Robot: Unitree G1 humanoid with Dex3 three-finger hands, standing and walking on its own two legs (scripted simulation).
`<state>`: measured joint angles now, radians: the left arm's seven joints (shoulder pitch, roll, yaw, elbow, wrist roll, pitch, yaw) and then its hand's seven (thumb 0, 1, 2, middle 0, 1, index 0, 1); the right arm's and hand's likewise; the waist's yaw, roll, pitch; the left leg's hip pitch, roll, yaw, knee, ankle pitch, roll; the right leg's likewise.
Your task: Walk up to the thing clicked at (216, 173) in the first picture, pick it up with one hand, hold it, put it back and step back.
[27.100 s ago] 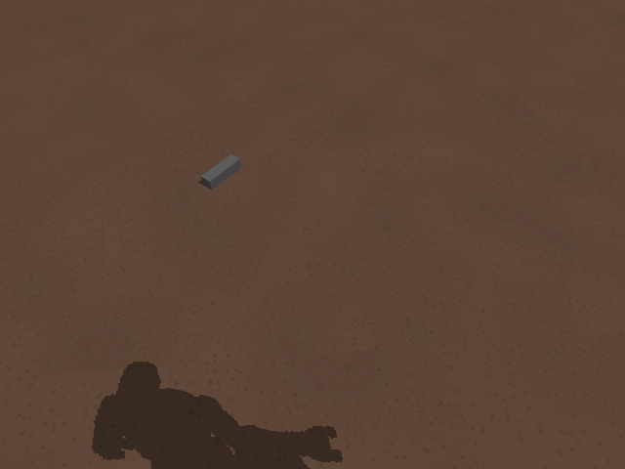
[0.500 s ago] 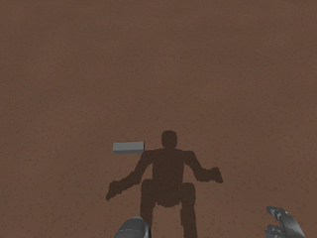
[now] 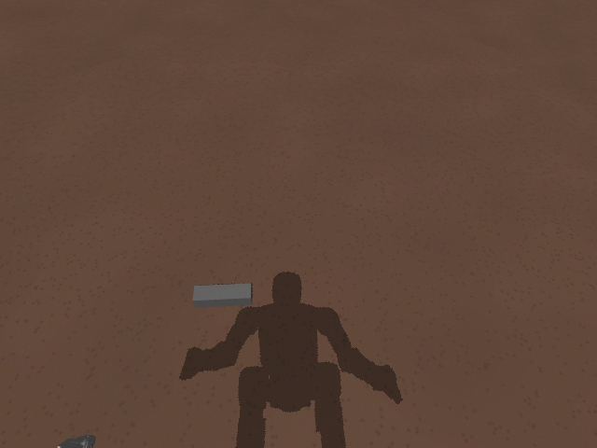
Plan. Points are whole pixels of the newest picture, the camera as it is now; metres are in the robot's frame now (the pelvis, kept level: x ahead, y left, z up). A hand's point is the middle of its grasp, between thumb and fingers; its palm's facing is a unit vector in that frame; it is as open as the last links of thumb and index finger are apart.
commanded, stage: walk up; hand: left
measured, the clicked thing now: (223, 295) +0.72 +0.23 -0.74
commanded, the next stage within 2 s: stand in 0.78 s
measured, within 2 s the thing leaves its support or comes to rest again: neither
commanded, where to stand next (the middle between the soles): +0.39 -0.04 m, yaw +3 degrees
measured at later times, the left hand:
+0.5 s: hand out of the picture +0.13 +0.26 -0.16, palm faces +0.04 -0.95 -0.31, open 7.4 cm
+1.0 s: hand out of the picture +0.11 +0.25 -0.14, palm faces +0.00 -0.94 -0.34, open 7.4 cm
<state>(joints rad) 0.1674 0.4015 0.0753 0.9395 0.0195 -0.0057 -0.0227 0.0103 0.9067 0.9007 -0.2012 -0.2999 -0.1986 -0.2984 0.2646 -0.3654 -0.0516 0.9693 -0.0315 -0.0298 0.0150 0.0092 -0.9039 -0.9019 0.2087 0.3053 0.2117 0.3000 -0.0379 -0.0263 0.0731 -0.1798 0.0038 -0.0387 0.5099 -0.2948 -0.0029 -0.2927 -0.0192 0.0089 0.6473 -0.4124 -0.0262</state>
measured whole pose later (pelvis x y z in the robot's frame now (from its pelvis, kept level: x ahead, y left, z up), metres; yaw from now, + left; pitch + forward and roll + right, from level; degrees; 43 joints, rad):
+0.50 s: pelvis +0.04 +0.01 +0.00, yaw +1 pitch -2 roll +0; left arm 0.12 0.36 0.04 1.02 0.00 0.00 -0.01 0.01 0.91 0.90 -0.20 -0.30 -0.20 -0.30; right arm 0.12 -0.32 -0.01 1.03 -0.01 -0.03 0.00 0.01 -0.91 -0.90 0.21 0.30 0.21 0.30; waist 0.01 -0.04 0.08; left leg -0.21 0.00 0.01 0.51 -0.26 0.01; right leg -0.17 -0.03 0.00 0.48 -0.28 0.03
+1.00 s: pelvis +0.03 +0.00 +0.01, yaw +1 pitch -3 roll +0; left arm 0.10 0.34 0.00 1.13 0.01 -0.02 -0.01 0.01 0.91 0.90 -0.20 -0.30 -0.20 -0.30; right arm 0.05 -0.35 -0.01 1.13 0.00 -0.01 0.01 0.01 -0.91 -0.90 0.21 0.30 0.21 0.30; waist 0.00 0.01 0.07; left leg -0.12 0.01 0.01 0.34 -0.16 -0.01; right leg -0.09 -0.02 0.00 0.33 -0.19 0.02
